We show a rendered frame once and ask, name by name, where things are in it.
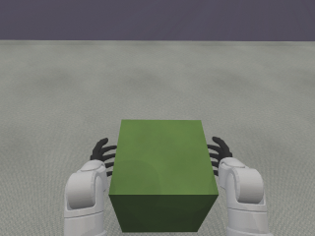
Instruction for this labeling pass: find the robot right forearm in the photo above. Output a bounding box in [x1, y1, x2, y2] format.
[218, 157, 274, 236]

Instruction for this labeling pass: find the robot left forearm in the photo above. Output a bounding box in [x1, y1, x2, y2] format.
[64, 159, 108, 236]

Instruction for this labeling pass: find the carton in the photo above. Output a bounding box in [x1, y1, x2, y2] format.
[108, 119, 219, 233]

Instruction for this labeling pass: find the robot right hand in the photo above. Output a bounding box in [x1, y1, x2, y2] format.
[207, 137, 233, 176]

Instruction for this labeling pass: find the robot left hand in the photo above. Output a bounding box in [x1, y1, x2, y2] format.
[90, 138, 117, 177]

